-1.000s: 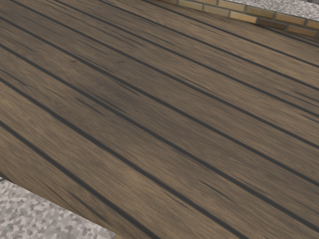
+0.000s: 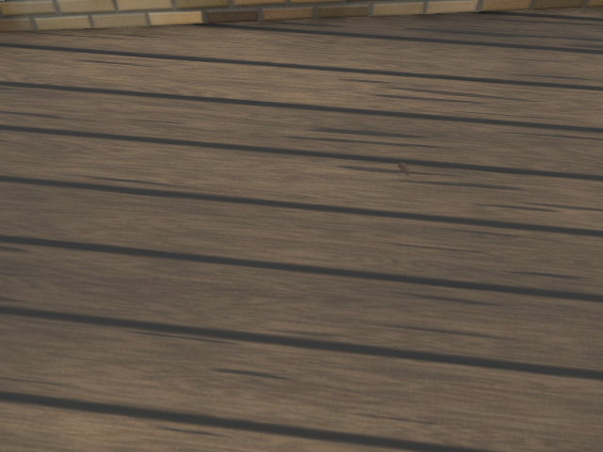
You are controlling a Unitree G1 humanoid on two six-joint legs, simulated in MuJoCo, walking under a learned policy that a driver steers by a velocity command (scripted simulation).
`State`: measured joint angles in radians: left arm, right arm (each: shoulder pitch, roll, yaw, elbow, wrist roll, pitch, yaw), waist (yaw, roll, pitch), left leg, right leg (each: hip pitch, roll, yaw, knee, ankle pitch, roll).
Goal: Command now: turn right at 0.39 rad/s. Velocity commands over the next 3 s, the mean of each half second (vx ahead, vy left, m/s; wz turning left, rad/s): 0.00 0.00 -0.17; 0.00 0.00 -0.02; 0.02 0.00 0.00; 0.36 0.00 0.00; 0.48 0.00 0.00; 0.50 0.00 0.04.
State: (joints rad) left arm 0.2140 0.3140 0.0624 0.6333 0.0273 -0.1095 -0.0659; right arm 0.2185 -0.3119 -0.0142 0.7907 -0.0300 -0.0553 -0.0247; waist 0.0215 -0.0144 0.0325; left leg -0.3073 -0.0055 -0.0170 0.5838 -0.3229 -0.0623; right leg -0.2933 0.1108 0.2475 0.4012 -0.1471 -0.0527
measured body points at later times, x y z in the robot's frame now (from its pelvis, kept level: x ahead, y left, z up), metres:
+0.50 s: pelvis -0.02 +0.04 -0.01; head +0.01 +0.04 +0.43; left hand +0.10 +0.29 -0.13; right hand +0.17 -0.21 -0.09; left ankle -0.02 +0.13 -0.75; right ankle -0.05 -0.10 -0.75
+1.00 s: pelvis -0.03 +0.04 -0.01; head -0.01 +0.04 +0.44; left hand +0.14 +0.28 -0.11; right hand +0.12 -0.23 -0.10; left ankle -0.02 +0.13 -0.75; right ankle -0.05 -0.10 -0.75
